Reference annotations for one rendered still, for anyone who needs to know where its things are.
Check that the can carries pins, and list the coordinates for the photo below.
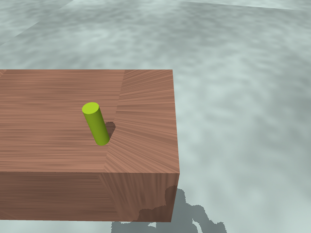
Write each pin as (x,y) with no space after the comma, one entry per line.
(96,123)

